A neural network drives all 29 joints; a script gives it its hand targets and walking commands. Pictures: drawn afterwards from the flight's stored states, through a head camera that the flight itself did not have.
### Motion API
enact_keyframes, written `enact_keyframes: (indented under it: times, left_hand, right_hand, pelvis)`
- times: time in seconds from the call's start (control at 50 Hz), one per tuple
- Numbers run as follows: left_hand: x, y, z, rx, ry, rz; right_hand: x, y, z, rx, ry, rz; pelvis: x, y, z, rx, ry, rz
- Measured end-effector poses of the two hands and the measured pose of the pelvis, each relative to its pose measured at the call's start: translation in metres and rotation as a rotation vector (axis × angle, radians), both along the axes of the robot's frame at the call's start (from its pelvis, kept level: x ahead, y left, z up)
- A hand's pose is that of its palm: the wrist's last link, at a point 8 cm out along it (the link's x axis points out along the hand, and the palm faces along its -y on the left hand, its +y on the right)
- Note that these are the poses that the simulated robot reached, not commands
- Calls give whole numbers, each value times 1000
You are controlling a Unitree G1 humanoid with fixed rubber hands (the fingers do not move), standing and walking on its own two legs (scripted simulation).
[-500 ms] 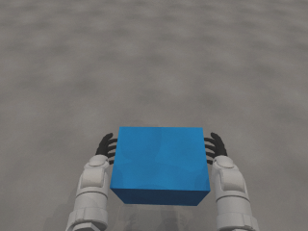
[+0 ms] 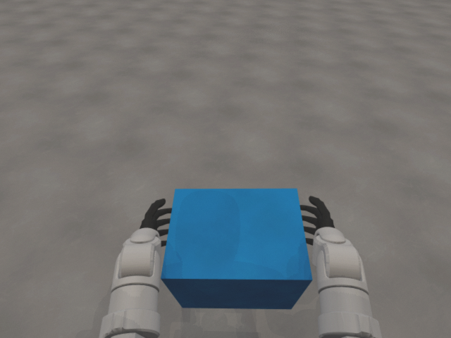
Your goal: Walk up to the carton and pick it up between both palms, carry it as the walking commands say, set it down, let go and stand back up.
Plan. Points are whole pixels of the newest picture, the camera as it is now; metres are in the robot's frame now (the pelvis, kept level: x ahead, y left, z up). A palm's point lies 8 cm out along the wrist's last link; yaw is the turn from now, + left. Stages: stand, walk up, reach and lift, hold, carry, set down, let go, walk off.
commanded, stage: reach and lift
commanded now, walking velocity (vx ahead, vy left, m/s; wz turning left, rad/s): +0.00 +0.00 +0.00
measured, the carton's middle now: (236, 252) +0.30 -0.01 -0.03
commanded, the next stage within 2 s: hold in 0.80 s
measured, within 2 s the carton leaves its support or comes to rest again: neither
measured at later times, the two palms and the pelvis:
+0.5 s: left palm (147, 236) +0.29 +0.16 +0.04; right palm (318, 231) +0.30 -0.16 +0.05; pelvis +0.01 -0.01 +0.00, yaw +0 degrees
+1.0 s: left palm (145, 246) +0.28 +0.16 +0.04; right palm (321, 241) +0.28 -0.16 +0.04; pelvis +0.00 +0.00 +0.00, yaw +0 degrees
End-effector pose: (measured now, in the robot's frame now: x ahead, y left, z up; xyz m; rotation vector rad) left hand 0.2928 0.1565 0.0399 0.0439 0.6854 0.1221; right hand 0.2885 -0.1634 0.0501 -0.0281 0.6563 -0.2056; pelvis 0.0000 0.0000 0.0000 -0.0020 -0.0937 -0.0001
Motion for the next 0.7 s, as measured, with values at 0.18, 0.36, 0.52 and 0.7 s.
enact_keyframes:
  times: [0.18,0.36,0.52,0.7]
  left_hand:
    - [-4,7,0,2,3,28]
    - [0,8,-3,6,16,31]
    - [2,5,-2,10,7,33]
    - [-7,2,-9,2,20,38]
  right_hand:
    - [4,7,-2,2,2,26]
    - [8,9,-6,-3,13,33]
    - [11,6,-4,-13,4,42]
    - [4,3,-8,-21,18,46]
  pelvis:
    - [-3,-2,0,1,4,8]
    - [0,-5,0,0,13,6]
    - [8,-6,1,-2,13,8]
    - [11,-5,2,-1,11,2]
